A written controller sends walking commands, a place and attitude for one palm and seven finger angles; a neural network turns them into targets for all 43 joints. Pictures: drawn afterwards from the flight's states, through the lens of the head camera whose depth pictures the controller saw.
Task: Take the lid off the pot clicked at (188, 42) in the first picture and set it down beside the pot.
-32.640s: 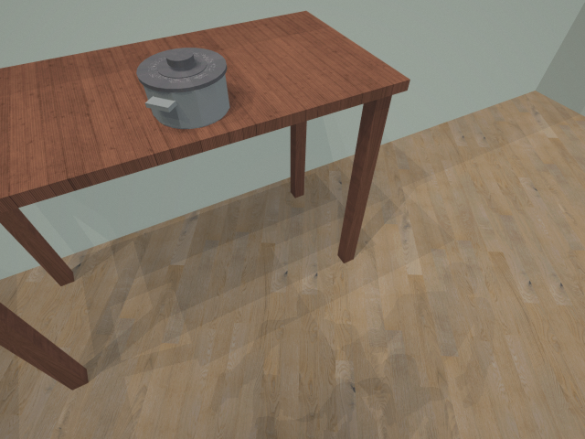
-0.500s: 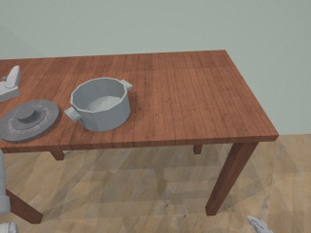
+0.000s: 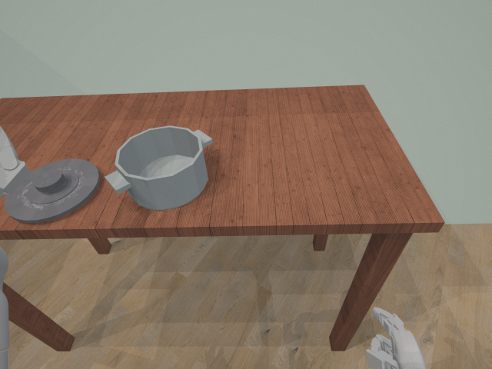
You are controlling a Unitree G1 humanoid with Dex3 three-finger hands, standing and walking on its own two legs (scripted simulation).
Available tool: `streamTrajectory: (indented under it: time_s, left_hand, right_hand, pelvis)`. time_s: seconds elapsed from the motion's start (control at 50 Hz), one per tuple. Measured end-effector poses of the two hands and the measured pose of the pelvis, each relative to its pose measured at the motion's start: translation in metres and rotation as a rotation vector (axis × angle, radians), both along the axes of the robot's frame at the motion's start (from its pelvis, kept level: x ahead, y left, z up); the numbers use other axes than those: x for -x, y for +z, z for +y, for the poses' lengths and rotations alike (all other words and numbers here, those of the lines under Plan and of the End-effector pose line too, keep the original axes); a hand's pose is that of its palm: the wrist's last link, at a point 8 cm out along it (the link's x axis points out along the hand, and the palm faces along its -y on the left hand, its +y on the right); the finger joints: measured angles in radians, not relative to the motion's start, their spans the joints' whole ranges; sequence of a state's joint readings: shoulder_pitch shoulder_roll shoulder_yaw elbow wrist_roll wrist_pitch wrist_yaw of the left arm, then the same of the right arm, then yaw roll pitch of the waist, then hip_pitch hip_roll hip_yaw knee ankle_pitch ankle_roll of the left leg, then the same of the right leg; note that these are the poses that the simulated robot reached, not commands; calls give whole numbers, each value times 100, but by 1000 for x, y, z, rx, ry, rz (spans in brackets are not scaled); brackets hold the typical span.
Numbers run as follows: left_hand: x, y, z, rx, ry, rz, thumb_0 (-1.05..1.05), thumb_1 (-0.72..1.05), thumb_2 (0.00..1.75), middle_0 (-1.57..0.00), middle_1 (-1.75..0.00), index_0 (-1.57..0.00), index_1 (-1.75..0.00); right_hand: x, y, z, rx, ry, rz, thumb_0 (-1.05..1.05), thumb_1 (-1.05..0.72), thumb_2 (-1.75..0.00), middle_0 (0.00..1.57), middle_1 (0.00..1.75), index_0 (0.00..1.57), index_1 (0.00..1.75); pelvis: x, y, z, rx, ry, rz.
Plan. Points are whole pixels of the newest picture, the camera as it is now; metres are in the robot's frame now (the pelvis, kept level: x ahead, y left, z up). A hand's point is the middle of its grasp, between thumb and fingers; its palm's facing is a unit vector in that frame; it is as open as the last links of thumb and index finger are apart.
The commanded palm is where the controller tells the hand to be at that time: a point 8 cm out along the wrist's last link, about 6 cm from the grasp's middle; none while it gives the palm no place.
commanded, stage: draw the hand back to the body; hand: left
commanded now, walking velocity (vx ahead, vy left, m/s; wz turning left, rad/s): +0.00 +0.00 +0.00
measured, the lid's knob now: (49, 180) +0.42 +0.46 +0.07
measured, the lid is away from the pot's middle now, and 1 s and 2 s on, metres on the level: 0.24 0.24 0.24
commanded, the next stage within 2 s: step back with the hand held close in 0.64 s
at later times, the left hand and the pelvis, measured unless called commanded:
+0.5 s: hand (4, 233) +0.17 +0.25 +0.25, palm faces +0.45 -0.82 -0.34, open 7.4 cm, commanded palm +0.12 +0.30 +0.26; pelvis -0.01 +0.02 +0.00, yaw +0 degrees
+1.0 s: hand out of the picture +0.17 +0.28 +0.25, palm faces +0.41 -0.81 -0.41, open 7.4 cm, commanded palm +0.10 +0.33 +0.26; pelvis -0.03 +0.05 +0.00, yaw +0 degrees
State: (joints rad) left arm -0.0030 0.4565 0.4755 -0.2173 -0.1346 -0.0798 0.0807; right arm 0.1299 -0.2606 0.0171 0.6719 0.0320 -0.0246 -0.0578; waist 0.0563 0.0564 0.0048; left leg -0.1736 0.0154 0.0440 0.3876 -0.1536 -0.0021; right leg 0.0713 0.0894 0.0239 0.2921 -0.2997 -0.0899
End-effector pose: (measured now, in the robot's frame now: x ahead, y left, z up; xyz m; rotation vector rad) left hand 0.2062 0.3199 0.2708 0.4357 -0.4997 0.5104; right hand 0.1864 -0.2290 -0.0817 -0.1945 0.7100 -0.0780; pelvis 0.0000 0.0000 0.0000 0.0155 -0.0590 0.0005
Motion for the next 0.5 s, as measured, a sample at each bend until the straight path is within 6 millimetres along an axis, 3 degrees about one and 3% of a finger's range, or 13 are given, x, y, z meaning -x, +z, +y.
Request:
streamTrajectory:
  time_s: [0.5]
  left_hand:
    - [76, -12, -25, -75, -116, 27, 2, 89, 90, -21, -30, -21, -31]
  right_hand:
    - [14, 6, 31, -5, 32, -37, 1, -90, -90, 20, 30, 20, 30]
  pelvis:
    - [14, 2, 18, 15, 3, -37]
